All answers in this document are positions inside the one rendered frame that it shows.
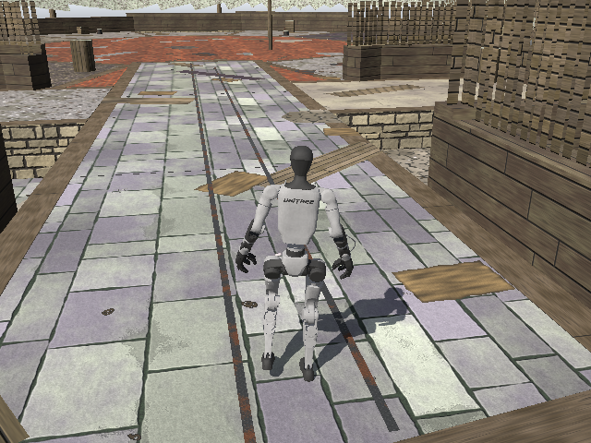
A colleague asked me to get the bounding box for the left robot upper arm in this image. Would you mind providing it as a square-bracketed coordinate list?
[250, 185, 281, 234]

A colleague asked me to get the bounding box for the left robot forearm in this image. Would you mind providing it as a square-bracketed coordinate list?
[239, 219, 259, 255]

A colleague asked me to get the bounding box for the right robot forearm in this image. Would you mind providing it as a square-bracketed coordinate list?
[333, 225, 351, 261]

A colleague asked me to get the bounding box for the left robot foot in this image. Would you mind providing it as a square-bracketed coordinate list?
[261, 352, 275, 370]

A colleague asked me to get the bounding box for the robot left hand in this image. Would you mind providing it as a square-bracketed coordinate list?
[235, 250, 257, 273]

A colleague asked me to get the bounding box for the robot head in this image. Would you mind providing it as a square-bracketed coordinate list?
[284, 146, 316, 190]

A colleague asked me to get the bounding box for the right robot upper arm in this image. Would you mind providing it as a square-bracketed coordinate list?
[319, 187, 343, 239]

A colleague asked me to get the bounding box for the robot right hand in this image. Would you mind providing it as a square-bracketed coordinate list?
[332, 258, 354, 279]

